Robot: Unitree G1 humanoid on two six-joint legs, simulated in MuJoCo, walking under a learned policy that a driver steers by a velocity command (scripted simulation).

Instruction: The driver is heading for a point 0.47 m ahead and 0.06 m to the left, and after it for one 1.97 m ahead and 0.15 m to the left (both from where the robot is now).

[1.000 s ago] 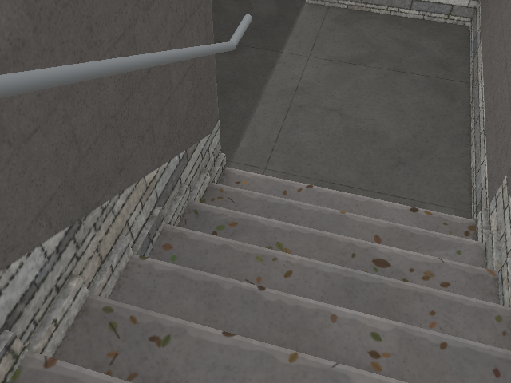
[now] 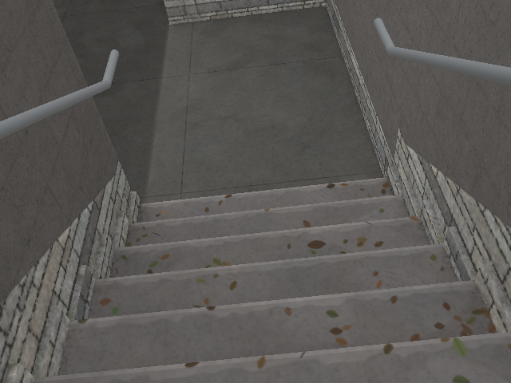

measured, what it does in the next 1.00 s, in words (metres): goes down, turning left: left foot 0.15 m lower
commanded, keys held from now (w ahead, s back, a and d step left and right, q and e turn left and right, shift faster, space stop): w+e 0.08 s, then w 0.06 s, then w+q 0.72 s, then w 0.14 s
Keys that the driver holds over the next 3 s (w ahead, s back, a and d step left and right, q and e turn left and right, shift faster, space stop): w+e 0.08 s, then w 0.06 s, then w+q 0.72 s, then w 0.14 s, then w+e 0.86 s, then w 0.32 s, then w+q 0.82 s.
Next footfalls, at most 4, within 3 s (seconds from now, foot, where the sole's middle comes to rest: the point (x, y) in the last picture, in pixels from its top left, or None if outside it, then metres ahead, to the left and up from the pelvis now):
0.60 left None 0.35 0.14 -0.91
1.06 right None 0.64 0.00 -1.06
1.58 left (226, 338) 0.89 0.27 -1.21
2.20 right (303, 286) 1.19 -0.03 -1.36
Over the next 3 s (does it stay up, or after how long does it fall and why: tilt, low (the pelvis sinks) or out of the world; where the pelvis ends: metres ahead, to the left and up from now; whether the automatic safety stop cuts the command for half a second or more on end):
stays up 1.48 0.11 -0.74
